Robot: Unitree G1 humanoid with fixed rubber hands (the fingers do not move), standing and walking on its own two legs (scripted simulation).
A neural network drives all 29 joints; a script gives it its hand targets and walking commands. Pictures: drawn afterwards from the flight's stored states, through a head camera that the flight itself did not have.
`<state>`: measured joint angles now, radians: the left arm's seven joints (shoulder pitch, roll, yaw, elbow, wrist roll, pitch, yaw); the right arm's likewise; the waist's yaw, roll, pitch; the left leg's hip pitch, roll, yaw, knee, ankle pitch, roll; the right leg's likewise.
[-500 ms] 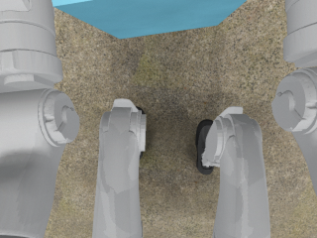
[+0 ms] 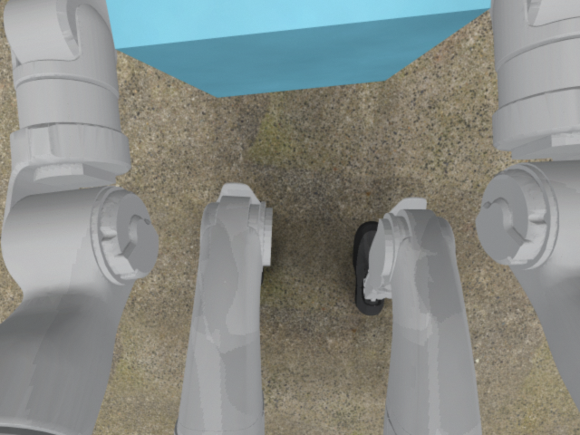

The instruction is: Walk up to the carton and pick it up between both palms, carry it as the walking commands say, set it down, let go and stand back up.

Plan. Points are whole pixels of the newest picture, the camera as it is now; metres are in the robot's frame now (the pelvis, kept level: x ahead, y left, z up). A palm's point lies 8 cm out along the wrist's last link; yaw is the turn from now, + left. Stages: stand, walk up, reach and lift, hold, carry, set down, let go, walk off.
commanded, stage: reach and lift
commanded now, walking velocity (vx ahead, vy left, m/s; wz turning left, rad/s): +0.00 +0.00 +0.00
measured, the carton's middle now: out of the picture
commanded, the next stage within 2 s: none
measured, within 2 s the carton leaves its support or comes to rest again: neither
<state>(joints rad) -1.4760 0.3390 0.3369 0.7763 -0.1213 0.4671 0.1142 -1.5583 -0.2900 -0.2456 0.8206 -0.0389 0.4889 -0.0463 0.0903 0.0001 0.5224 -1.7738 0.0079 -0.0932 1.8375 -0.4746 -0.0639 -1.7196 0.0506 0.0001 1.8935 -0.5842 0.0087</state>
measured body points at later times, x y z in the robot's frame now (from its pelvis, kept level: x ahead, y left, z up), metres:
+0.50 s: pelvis -0.01 +0.00 +0.05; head +0.31 +0.02 +0.35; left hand +0.53 +0.24 -0.03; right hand +0.58 -0.10 -0.03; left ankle +0.15 +0.15 -0.45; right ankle +0.12 -0.11 -0.45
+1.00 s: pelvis +0.00 +0.00 +0.11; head +0.29 +0.03 +0.44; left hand +0.51 +0.24 +0.05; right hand +0.55 -0.10 +0.05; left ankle +0.15 +0.15 -0.45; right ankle +0.12 -0.11 -0.45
